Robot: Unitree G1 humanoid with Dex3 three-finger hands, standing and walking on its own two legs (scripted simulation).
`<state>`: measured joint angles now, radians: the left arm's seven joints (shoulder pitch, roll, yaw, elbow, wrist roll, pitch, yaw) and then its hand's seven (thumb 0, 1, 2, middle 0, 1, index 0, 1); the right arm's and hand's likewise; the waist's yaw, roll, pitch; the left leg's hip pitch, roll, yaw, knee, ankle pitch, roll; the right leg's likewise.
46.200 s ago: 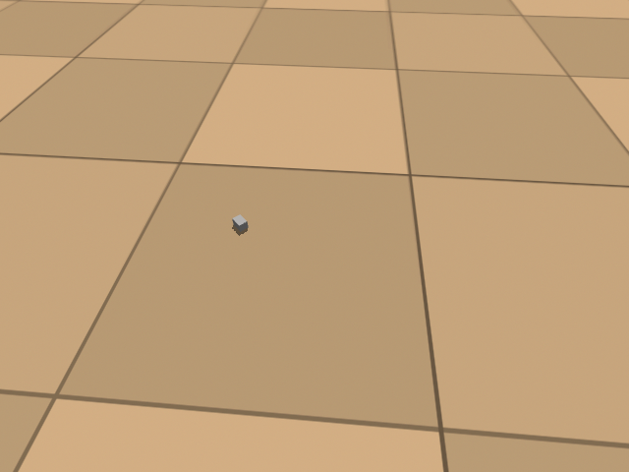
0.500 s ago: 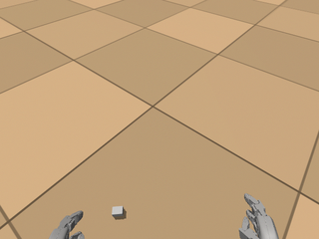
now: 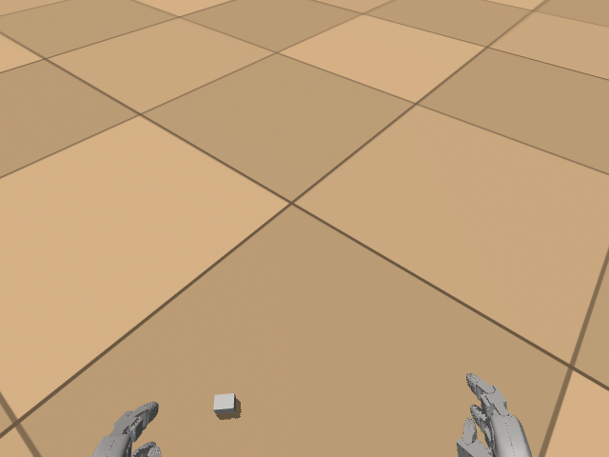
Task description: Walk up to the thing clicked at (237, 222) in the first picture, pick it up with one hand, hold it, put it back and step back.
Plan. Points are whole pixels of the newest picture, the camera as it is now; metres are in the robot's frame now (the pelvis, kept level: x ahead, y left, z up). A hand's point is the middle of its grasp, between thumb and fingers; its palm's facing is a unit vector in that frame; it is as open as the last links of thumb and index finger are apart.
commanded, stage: home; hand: left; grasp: from above
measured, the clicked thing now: (225, 403) +0.45 +0.23 -0.69
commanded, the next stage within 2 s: stand in 0.34 s
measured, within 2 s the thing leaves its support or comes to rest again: neither
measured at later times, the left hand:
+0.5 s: hand out of the picture +0.17 +0.19 -0.06, palm faces +0.01 -0.96 -0.27, open 7.4 cm
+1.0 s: hand out of the picture +0.03 +0.24 -0.11, palm faces +0.07 -0.94 -0.33, open 7.4 cm
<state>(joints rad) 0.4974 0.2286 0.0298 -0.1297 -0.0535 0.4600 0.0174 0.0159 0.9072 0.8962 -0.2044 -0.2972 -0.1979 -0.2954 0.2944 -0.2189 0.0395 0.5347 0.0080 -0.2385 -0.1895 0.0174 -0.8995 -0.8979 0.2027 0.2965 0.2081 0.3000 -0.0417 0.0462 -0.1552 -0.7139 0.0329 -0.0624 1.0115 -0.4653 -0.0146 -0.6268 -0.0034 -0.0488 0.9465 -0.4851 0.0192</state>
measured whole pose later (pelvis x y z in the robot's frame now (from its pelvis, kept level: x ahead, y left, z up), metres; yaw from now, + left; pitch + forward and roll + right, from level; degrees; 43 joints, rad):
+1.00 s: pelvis +0.00 +0.00 +0.05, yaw +2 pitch -3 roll +0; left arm 0.22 0.28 0.05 1.02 0.03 0.02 0.03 0.01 0.91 0.90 -0.21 -0.30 -0.20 -0.30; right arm 0.16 -0.29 -0.03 1.03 -0.03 0.00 -0.02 0.01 -0.90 -0.90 0.20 0.30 0.21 0.30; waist 0.02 0.02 0.07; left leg -0.24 -0.01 -0.05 0.54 -0.25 0.00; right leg -0.17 -0.05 -0.05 0.52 -0.30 0.03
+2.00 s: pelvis +0.01 +0.00 +0.07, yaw +3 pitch -3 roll +0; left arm 0.11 0.32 0.04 1.15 0.02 0.00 0.01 0.01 0.91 0.90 -0.21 -0.30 -0.20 -0.30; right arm 0.10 -0.32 0.00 1.14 -0.02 -0.01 -0.01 0.01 -0.90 -0.90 0.20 0.30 0.21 0.30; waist 0.01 0.02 0.07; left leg -0.15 -0.01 -0.07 0.38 -0.18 -0.01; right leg -0.06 -0.04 -0.07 0.34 -0.22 0.03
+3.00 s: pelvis +0.01 -0.01 +0.07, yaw +3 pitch -2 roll -1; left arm 0.11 0.33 0.04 1.12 0.00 0.00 0.00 0.01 0.91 0.90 -0.21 -0.30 -0.20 -0.30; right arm 0.10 -0.35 0.00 1.12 -0.01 0.00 0.00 0.01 -0.90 -0.90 0.20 0.30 0.21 0.30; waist 0.00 0.02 0.07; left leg -0.17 0.00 -0.08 0.40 -0.18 -0.02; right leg -0.08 -0.03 -0.08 0.35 -0.23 0.01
